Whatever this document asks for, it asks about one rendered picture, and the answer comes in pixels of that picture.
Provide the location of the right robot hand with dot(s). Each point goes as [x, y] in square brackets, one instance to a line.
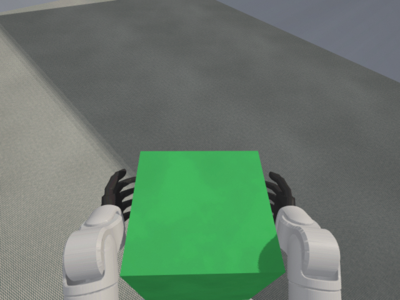
[282, 196]

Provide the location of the robot left forearm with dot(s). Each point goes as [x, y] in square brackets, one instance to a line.
[90, 256]

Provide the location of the left robot hand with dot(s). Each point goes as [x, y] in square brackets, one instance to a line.
[112, 194]

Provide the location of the robot right forearm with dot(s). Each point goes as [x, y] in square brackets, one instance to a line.
[313, 256]

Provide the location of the carton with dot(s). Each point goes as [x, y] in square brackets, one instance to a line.
[200, 227]

